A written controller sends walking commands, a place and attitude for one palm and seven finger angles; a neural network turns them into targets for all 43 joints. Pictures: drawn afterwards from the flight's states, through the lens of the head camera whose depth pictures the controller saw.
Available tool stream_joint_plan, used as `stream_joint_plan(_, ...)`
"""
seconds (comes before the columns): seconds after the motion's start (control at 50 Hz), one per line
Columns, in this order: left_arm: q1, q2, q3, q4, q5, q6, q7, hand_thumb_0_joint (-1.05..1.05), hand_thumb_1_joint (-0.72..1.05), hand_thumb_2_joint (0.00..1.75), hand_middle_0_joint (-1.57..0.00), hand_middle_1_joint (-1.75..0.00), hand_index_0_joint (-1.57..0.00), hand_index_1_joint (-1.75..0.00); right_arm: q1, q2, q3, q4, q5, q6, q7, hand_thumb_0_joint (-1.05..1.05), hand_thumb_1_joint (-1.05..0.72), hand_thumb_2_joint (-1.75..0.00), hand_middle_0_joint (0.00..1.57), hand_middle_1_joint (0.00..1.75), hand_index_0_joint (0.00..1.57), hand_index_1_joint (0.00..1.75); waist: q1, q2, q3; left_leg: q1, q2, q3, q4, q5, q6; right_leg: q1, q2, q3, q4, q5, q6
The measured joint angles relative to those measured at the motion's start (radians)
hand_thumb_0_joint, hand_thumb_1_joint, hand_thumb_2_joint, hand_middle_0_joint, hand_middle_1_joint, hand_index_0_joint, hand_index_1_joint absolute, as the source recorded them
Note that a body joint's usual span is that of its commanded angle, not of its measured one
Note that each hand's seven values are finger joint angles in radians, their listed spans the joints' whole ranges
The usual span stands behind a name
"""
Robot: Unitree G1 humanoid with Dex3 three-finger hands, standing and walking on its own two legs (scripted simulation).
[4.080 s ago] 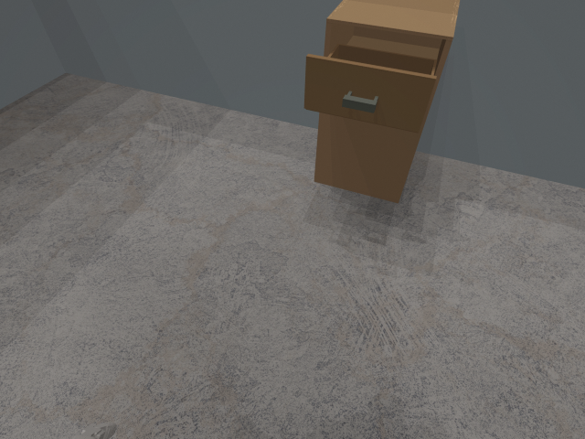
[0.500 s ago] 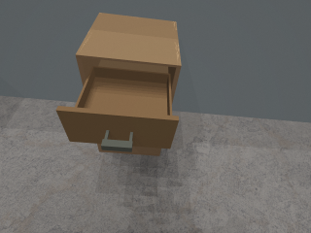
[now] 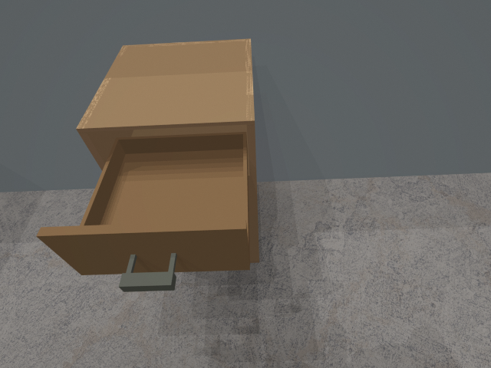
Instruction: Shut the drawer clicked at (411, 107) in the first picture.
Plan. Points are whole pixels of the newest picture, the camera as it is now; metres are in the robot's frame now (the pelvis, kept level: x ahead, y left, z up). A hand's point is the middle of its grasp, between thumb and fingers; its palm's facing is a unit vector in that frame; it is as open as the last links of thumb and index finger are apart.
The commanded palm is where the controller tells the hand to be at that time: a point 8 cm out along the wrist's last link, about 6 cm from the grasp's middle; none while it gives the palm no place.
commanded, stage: come to a stop and stand still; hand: left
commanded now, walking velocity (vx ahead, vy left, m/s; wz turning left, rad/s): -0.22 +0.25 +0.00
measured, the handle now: (150, 270) +0.31 +0.21 -0.09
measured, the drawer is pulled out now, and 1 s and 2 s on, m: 0.30 0.30 0.30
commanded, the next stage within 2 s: none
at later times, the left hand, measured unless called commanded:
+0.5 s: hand out of the picture -0.04 +0.29 -0.18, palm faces +0.09 -0.96 -0.28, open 7.4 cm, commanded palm none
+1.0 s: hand out of the picture -0.08 +0.32 -0.17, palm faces +0.00 -0.98 -0.19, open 7.3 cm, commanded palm none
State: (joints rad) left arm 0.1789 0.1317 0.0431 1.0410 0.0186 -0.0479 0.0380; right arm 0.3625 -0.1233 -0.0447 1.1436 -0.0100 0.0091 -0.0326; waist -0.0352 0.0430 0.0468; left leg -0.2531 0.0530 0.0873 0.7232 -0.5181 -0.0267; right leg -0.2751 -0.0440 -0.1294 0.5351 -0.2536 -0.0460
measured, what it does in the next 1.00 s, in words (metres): steps to the left: left foot, then right foot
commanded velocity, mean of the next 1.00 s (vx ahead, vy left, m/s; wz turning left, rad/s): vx -0.02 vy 0.02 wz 0.00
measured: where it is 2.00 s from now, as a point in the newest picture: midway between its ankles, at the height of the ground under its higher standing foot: outside the picture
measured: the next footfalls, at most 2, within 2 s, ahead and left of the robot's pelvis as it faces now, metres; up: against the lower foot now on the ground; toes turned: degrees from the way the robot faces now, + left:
left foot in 0.40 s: -0.04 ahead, +0.21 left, +0.00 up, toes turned +1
right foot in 0.64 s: -0.05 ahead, +0.01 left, +0.00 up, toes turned -1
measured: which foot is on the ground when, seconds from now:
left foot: up 0.00-0.38, down 0.40-1.00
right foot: down 0.00-0.40, up 0.42-0.62, down 0.64-1.00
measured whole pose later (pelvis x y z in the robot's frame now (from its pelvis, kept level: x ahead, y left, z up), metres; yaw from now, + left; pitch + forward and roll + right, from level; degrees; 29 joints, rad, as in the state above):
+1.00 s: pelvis -0.11 +0.15 +0.00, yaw -1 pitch -1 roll +0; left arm 0.29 0.17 0.01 1.00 0.02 0.02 0.03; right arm 0.36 -0.17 0.00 1.04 -0.02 0.01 -0.02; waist 0.00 -0.02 0.02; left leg -0.22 -0.06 0.07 0.43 -0.20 0.08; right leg -0.23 -0.02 0.00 0.47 -0.22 -0.01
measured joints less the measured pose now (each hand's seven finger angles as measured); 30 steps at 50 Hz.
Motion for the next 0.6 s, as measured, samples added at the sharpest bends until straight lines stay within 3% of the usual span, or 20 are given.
stream_joint_plan(0.12, -0.021, 0.0, 0.005, -0.016, 0.002, 0.02, 0.014, -0.01, 0.95, 0.9, -0.2, -0.3, -0.2, -0.3, -0.11, -0.053, -0.023, -0.057, -0.006, 0.046, 0.002, 0.01, -0.91, -0.9, 0.2, 0.3, 0.2, 0.3, 0.035, -0.008, 0.024, -0.146, -0.031, -0.053, 0.264, 0.042, -0.026, 0.023, -0.015, -0.002, -0.049, 0.035, -0.002)
stream_joint_plan(0.2, 0.001, 0.006, 0.008, -0.019, 0.008, 0.037, 0.016, 0.0, 0.93, 0.9, -0.2, -0.3, -0.2, -0.3, -0.185, -0.095, -0.038, -0.11, -0.013, 0.063, 0.011, 0.0, -0.91, -0.9, 0.2, 0.3, 0.2, 0.3, 0.05, -0.006, 0.034, -0.201, -0.036, -0.075, 0.333, 0.101, -0.038, 0.014, -0.029, 0.006, -0.06, 0.059, 0.011)
stream_joint_plan(0.34, 0.08, 0.046, -0.004, -0.033, 0.022, 0.061, 0.017, 0.0, 0.91, 0.9, -0.2, -0.3, -0.2, -0.3, -0.214, -0.111, -0.03, -0.21, -0.005, 0.035, 0.028, 0.0, -0.92, -0.9, 0.2, 0.3, 0.2, 0.3, 0.072, -0.044, 0.012, -0.096, -0.038, -0.058, 0.092, 0.07, -0.023, -0.03, -0.067, 0.034, -0.022, 0.079, 0.051)
stream_joint_plan(0.4, 0.116, 0.061, -0.011, -0.048, 0.015, 0.081, 0.012, 0.01, 0.91, 0.9, -0.2, -0.3, -0.2, -0.3, -0.179, -0.122, -0.02, -0.264, -0.004, 0.013, 0.029, 0.0, -0.91, -0.9, 0.2, 0.3, 0.2, 0.3, 0.057, -0.025, -0.023, 0.008, -0.038, -0.039, -0.141, 0.197, 0.0, -0.068, -0.08, 0.027, 0.072, 0.039, 0.077)
stream_joint_plan(0.42, 0.113, 0.07, -0.01, -0.045, 0.01, 0.092, 0.011, 0.01, 0.91, 0.9, -0.2, -0.3, -0.2, -0.3, -0.175, -0.115, -0.017, -0.266, -0.008, 0.011, 0.027, 0.0, -0.91, -0.9, 0.2, 0.3, 0.2, 0.3, 0.057, -0.034, -0.021, 0.004, -0.049, -0.034, -0.123, 0.225, 0.02, -0.075, -0.084, 0.044, 0.109, 0.002, 0.079)
stream_joint_plan(0.48, 0.131, 0.086, -0.005, -0.053, 0.005, 0.117, 0.007, 0.01, 0.91, 0.9, -0.2, -0.3, -0.2, -0.3, -0.155, -0.087, 0.007, -0.268, -0.021, 0.026, 0.03, 0.0, -0.91, -0.9, 0.2, 0.3, 0.2, 0.3, 0.07, -0.046, -0.034, 0.007, -0.062, -0.003, -0.095, 0.213, 0.068, -0.101, -0.042, 0.106, 0.23, -0.146, 0.051)
stream_joint_plan(0.54, 0.147, 0.085, -0.008, -0.063, 0.006, 0.116, -0.001, 0.01, 0.91, 0.9, -0.2, -0.29, -0.2, -0.3, -0.143, -0.067, 0.021, -0.263, -0.024, 0.038, 0.036, 0.0, -0.91, -0.9, 0.2, 0.3, 0.2, 0.3, 0.062, -0.036, -0.047, -0.003, -0.077, 0.008, -0.115, 0.233, 0.089, -0.112, 0.004, 0.121, 0.341, -0.149, 0.037)
stream_joint_plan(0.6, 0.158, 0.07, -0.013, -0.08, 0.006, 0.102, -0.004, 0.01, 0.91, 0.9, -0.2, -0.29, -0.2, -0.3, -0.134, -0.057, 0.028, -0.253, -0.025, 0.042, 0.038, 0.01, -0.91, -0.9, 0.2, 0.3, 0.2, 0.3, 0.065, -0.022, -0.046, -0.033, -0.099, 0.019, -0.132, 0.263, 0.105, -0.064, 0.031, 0.108, 0.294, -0.149, 0.028)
